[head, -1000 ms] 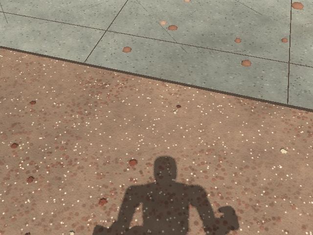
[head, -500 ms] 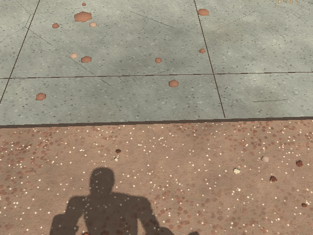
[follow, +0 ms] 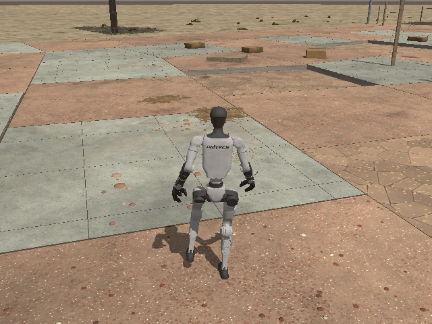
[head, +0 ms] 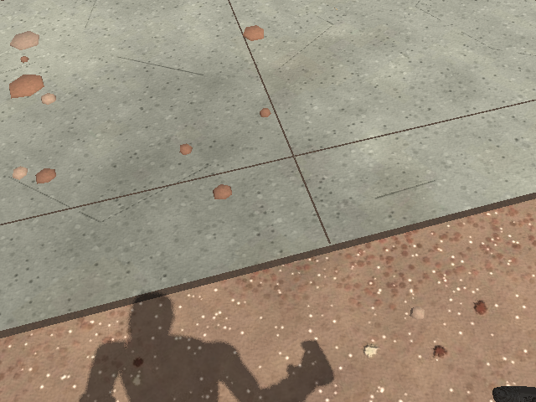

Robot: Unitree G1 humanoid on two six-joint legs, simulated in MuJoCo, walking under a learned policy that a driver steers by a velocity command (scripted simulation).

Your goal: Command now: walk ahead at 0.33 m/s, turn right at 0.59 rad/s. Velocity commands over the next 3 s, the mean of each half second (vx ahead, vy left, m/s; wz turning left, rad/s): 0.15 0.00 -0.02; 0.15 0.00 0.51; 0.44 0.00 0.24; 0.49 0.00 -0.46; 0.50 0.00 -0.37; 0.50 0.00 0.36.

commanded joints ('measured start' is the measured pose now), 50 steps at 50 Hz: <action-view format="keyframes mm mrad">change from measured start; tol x16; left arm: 1 -42 185 54 -59 -9 2 27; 9 -27 107 24 -7 8 19 42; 12 201 93 1 32 26 15 26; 16 -44 162 33 -20 9 76 40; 30 -16 190 53 -11 32 23 37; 34 -216 118 28 -71 36 16 47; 50 -60 216 70 -1 -21 -11 6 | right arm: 1 -33 -35 -6 -59 -3 -5 3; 35 155 -122 -81 -9 36 137 -24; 50 -9 -57 -31 -132 48 100 42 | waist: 1 -23 -92 -77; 9 -56 -133 -146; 12 -16 203 -416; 17 -30 60 -109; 29 -16 104 -153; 31 -38 -301 -98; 50 10 -171 -24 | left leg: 1 156 -85 60 -203 197 -18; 9 330 -95 50 -493 339 96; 11 777 180 -260 -408 955 312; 13 757 242 -486 -504 526 391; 17 431 106 -373 -635 -6 278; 29 280 -27 -352 -556 -168 186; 32 73 -178 -71 70 -389 41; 36 16 -140 -28 301 -214 -18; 41 -84 -69 40 88 -147 -36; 50 233 -52 152 -274 -148 80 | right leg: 1 -95 -161 108 -47 521 -105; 9 105 -214 191 207 489 -29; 10 62 -151 152 348 394 8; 12 -230 -44 63 733 -468 136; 14 -331 -90 53 809 -437 169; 28 -26 -61 -22 129 -61 127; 31 31 -456 398 -120 -24 -110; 35 37 -378 171 -41 205 -76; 40 196 -379 142 -151 -208 -89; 50 71 -422 -35 -162 -176 -75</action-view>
